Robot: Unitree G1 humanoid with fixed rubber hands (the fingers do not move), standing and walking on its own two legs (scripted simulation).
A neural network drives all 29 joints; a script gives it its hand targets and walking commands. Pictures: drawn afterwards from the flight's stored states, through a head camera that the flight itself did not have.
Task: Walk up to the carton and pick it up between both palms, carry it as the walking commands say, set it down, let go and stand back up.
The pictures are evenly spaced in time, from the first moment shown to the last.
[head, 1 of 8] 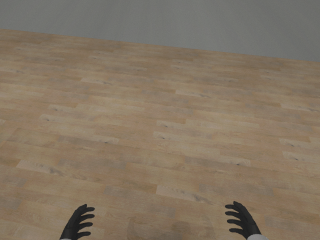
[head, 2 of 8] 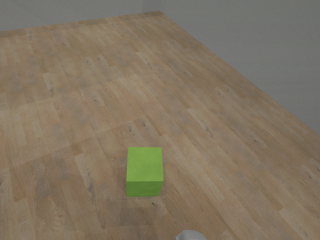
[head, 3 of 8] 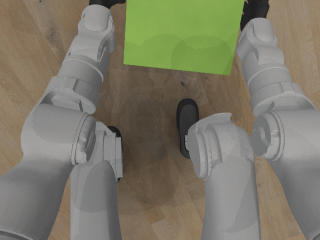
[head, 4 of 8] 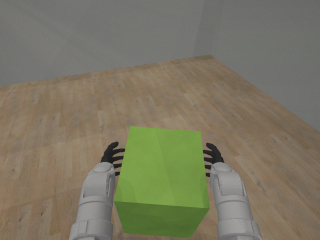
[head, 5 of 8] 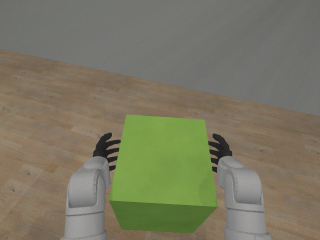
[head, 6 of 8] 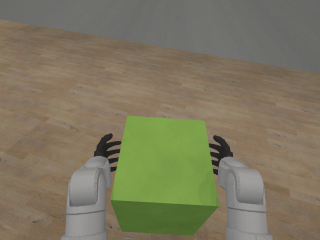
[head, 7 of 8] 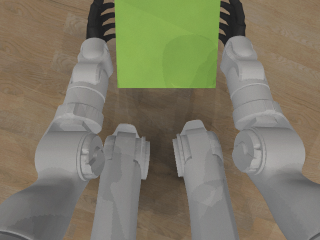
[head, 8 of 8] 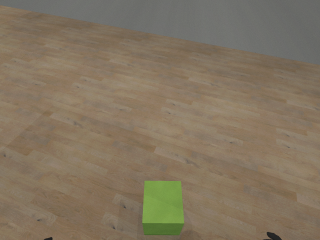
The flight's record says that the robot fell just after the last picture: no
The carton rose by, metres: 0.66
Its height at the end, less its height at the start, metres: +0.00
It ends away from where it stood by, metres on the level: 1.97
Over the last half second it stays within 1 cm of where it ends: yes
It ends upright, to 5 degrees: yes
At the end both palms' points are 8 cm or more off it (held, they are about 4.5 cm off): yes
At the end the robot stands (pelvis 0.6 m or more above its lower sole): yes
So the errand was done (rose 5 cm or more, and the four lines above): yes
